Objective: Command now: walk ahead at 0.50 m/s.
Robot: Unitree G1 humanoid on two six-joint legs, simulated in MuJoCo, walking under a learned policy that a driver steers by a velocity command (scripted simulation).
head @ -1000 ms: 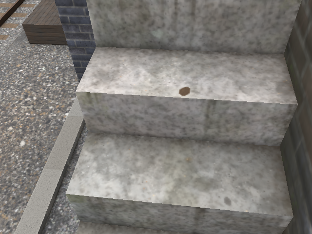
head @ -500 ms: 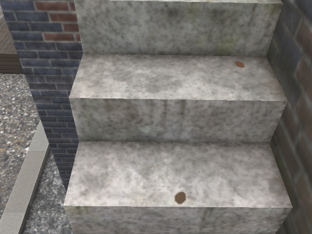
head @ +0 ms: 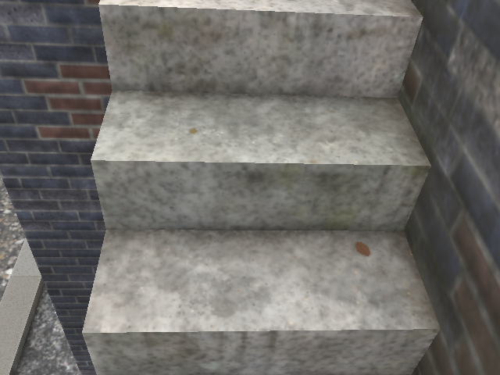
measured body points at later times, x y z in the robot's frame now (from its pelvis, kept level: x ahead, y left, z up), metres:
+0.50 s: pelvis +0.24 +0.08 +0.08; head +0.30 +0.08 +0.53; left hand +0.16 +0.35 -0.03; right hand +0.54 -0.08 +0.01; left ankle +0.05 +0.19 -0.66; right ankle +0.12 -0.08 -0.41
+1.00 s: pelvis +0.37 +0.05 +0.28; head +0.41 +0.06 +0.73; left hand +0.65 +0.11 +0.18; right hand +0.41 -0.18 +0.19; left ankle +0.38 +0.22 -0.21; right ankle +0.25 +0.03 -0.44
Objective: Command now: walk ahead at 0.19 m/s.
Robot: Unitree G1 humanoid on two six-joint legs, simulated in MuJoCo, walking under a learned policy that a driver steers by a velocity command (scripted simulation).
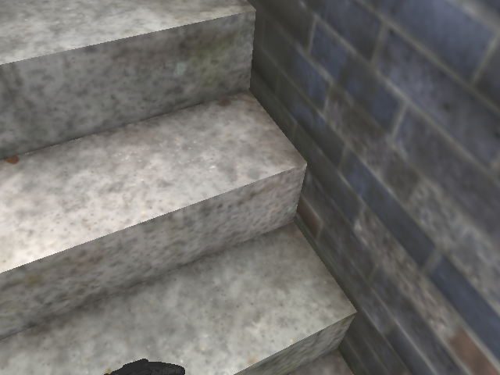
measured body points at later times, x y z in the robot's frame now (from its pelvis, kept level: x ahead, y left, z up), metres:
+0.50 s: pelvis +0.09 +0.05 +0.16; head +0.11 +0.08 +0.61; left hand +0.18 +0.32 +0.02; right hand +0.16 -0.19 +0.03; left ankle +0.14 +0.17 -0.55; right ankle +0.20 -0.14 -0.40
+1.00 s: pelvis +0.19 +0.03 +0.17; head +0.20 +0.02 +0.62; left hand +0.24 +0.27 +0.05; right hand +0.36 -0.17 +0.04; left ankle +0.16 +0.17 -0.56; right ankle +0.22 -0.12 -0.56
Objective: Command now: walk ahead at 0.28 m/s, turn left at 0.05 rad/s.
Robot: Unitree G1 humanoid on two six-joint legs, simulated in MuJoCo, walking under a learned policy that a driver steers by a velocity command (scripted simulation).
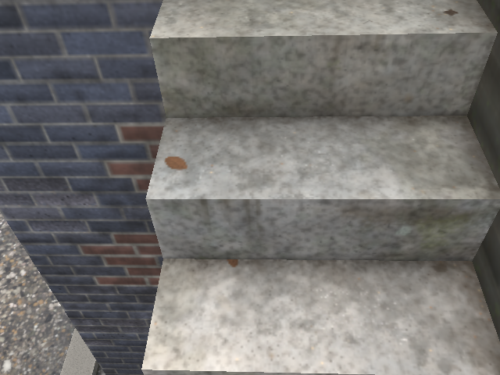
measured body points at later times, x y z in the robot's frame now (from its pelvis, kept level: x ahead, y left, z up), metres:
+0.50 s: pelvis +0.10 +0.02 +0.02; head +0.10 +0.03 +0.47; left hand +0.11 +0.31 -0.12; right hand +0.26 -0.21 -0.08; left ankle +0.01 +0.13 -0.69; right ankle +0.00 -0.11 -0.71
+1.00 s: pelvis +0.17 -0.01 +0.10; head +0.18 +0.00 +0.55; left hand +0.12 +0.21 -0.04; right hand +0.37 -0.28 +0.01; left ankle +0.07 +0.16 -0.52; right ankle +0.19 -0.08 -0.53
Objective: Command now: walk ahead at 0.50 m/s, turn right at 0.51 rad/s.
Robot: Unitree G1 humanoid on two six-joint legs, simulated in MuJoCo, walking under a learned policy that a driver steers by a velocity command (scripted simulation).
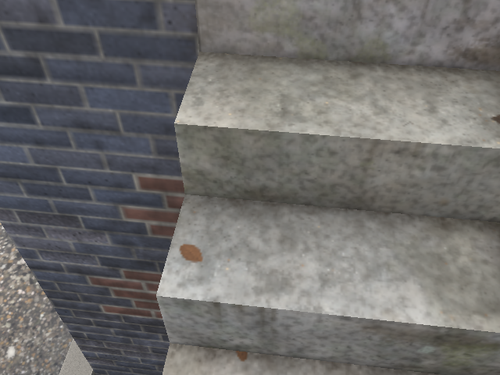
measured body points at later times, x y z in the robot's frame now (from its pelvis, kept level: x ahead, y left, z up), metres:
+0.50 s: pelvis +0.14 +0.09 +0.13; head +0.13 +0.08 +0.58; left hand +0.00 +0.28 -0.02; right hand +0.44 -0.08 +0.13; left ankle +0.23 +0.18 -0.44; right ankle +0.04 -0.07 -0.59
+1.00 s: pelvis +0.30 +0.01 +0.29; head +0.30 +0.04 +0.74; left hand +0.63 +0.01 +0.28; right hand +0.09 -0.03 +0.16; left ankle +0.23 +0.18 -0.44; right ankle +0.36 -0.12 -0.14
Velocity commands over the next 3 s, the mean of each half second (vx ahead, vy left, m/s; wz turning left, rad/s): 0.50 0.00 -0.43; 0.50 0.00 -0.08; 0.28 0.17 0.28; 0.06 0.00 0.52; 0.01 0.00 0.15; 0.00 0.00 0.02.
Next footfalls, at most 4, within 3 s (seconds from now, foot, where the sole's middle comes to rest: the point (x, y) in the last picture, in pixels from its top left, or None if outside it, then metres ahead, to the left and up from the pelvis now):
0.42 left None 0.27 0.16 -0.48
1.10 right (447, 318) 0.49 -0.22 -0.28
1.44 left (279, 283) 0.51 0.07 -0.28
1.90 right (442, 295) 0.54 -0.22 -0.28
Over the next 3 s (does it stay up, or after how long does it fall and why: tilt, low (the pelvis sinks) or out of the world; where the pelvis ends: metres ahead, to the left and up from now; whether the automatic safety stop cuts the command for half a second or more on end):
stays up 0.54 -0.06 0.49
